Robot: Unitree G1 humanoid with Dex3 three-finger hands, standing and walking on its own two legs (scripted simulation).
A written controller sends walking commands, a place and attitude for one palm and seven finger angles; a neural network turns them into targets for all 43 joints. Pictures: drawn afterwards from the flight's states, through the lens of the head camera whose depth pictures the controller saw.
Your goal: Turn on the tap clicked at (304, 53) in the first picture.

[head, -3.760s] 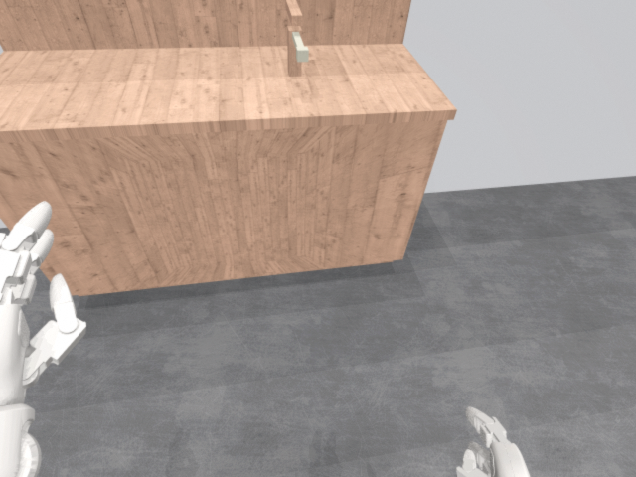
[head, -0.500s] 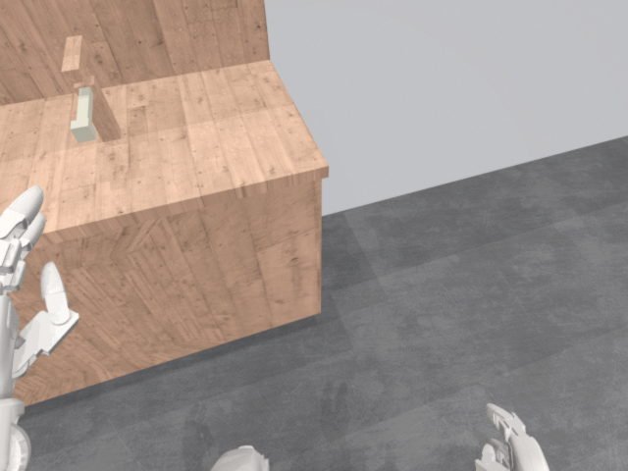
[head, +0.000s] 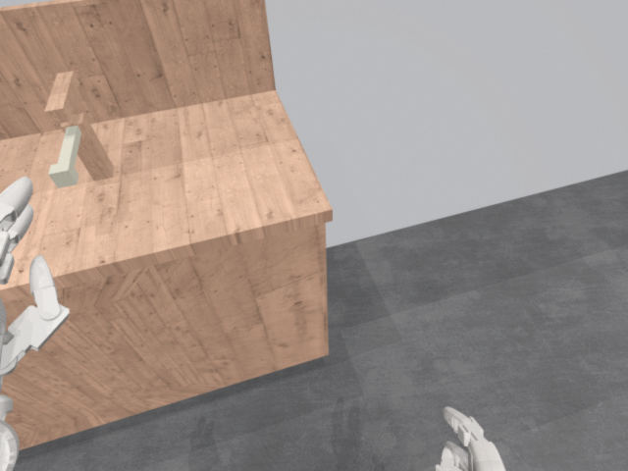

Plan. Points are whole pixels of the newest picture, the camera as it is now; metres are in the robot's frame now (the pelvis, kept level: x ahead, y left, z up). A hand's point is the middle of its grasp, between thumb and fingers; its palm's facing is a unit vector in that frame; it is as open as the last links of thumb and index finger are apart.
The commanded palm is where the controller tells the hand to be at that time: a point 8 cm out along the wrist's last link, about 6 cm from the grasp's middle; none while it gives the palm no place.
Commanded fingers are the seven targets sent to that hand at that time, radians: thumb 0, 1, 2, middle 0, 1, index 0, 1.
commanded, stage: take the last steps up to it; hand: left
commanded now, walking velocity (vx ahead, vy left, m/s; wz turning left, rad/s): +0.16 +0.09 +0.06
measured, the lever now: (64, 174) +0.49 +0.43 +0.11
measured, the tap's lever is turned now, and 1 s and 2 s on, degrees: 0 0 0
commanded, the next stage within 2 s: come to a stop and stand still in 0.18 s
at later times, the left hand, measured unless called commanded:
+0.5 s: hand (65, 239) +0.29 +0.27 +0.20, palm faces +0.43 -0.82 -0.39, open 7.4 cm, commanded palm +0.22 +0.30 +0.19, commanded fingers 0.00 0.90 0.90 -0.20 -0.30 -0.20 -0.30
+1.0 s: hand (119, 281) +0.26 +0.21 +0.18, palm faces +0.40 -0.84 -0.37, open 7.4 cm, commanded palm +0.20 +0.25 +0.19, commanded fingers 0.00 0.90 0.90 -0.20 -0.30 -0.20 -0.30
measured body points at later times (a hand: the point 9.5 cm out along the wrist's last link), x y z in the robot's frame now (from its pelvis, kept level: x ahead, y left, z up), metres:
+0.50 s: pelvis +0.07 +0.02 +0.02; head +0.09 +0.04 +0.47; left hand +0.26 +0.31 +0.22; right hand +0.24 -0.21 -0.06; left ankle +0.09 +0.12 -0.72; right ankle +0.05 -0.09 -0.69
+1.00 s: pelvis +0.04 -0.03 +0.01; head +0.05 -0.03 +0.46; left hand +0.23 +0.25 +0.20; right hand +0.19 -0.29 -0.07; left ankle +0.03 +0.09 -0.72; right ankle +0.08 -0.09 -0.72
